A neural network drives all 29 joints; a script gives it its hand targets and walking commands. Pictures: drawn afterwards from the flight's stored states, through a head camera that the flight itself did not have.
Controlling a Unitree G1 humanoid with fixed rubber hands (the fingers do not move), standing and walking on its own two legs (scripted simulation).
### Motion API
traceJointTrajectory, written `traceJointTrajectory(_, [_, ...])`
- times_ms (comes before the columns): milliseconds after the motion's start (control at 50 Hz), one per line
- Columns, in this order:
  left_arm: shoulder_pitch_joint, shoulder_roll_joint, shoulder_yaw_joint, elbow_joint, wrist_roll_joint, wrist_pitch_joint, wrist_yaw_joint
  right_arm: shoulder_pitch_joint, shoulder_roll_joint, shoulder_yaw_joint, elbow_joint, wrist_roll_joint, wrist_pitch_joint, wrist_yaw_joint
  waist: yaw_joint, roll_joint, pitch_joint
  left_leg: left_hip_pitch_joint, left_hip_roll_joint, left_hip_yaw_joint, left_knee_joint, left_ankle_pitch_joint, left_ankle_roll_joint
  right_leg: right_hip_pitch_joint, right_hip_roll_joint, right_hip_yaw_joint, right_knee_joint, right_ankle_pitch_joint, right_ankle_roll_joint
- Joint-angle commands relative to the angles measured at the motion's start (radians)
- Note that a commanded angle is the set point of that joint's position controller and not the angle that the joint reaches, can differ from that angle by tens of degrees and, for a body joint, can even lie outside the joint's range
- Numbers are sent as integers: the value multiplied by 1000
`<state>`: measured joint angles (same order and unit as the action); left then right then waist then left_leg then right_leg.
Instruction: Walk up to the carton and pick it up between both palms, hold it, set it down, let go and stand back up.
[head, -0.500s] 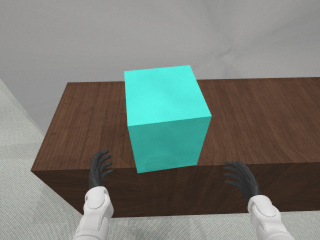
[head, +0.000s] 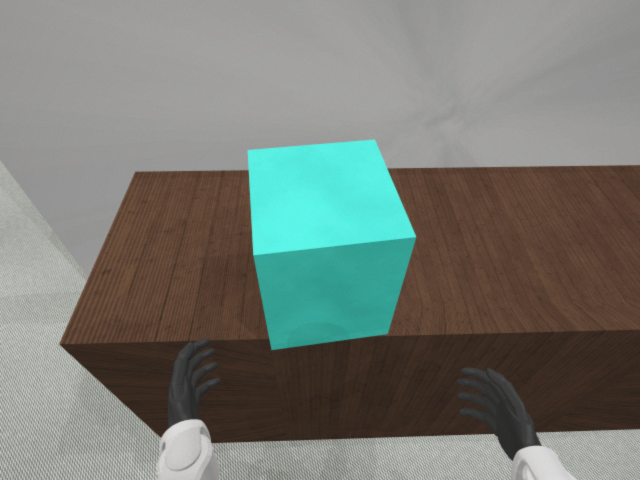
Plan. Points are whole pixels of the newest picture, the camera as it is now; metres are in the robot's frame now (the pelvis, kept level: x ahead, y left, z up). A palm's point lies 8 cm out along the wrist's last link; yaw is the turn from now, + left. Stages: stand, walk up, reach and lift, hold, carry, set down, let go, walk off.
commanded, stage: set down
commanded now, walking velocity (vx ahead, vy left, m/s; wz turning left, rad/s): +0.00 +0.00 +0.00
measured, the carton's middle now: (321, 247) +0.47 +0.05 -0.01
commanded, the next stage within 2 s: none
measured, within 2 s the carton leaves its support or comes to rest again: neither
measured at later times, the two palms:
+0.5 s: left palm (178, 418) +0.20 +0.21 -0.05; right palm (517, 435) +0.22 -0.22 -0.06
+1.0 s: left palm (167, 428) +0.20 +0.23 -0.06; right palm (517, 440) +0.22 -0.22 -0.07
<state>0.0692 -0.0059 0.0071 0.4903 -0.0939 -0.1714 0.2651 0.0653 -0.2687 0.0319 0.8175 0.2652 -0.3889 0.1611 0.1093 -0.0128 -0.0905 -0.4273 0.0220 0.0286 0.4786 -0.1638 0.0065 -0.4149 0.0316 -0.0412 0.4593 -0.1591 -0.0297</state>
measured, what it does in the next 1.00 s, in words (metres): stands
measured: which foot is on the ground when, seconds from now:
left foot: down 0.00-1.00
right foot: down 0.00-1.00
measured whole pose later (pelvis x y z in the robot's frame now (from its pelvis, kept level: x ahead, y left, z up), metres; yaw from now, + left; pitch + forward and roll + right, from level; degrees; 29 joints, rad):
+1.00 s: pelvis +0.02 +0.00 +0.00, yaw +0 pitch +8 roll +0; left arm 0.14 0.14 0.01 0.46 -0.09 -0.03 0.12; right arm 0.12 -0.27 0.03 0.78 0.23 -0.31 0.10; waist 0.11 -0.03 -0.05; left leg -0.41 0.02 0.03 0.44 -0.18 0.00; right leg -0.39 0.03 -0.04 0.43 -0.17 -0.03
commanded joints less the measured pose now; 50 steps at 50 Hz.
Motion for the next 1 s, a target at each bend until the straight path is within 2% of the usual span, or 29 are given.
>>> traceJointTrajectory(0, [-123,151,-74,-395,-13,-50,-15,-188,-239,-72,-365,50,-49,4,-106,-166,-200,242,-19,-13,-96,-75,-4,245,-19,128,-119,-226,-19])
traceJointTrajectory(140, [-96,183,-56,-383,-11,-18,-36,-146,-199,-66,-346,19,-22,-16,-111,-154,-190,243,-26,-9,-93,-54,-2,262,-35,141,-119,-209,-11])
traceJointTrajectory(440, [3,263,-16,-369,-22,7,-101,-61,-140,-46,-303,-26,-23,-55,-110,-144,-213,244,-45,7,-98,61,-5,337,-36,122,-107,-20,6])
traceJointTrajectory(980, [57,364,16,-364,-17,110,-178,19,-34,-65,-259,-116,29,-103,-107,-113,-181,259,-48,7,-103,89,-3,358,-47,95,-123,62,29])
